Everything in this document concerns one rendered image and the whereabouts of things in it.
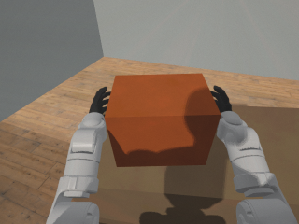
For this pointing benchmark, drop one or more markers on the pedestal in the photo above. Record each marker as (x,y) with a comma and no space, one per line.
(198,194)

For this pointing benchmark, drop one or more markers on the right robot forearm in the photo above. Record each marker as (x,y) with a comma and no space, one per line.
(252,175)

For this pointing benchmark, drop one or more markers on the right robot hand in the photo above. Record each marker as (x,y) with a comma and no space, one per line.
(222,101)

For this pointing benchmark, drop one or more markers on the carton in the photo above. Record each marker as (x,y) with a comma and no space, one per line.
(161,120)

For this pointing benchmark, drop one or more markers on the left robot hand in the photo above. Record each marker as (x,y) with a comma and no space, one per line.
(98,102)

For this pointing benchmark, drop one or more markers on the left robot forearm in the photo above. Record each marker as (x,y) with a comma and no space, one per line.
(82,162)

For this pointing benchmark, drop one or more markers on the robot left upper arm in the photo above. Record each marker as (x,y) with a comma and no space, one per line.
(75,213)

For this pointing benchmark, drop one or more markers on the robot right upper arm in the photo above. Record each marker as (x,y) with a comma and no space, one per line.
(263,211)

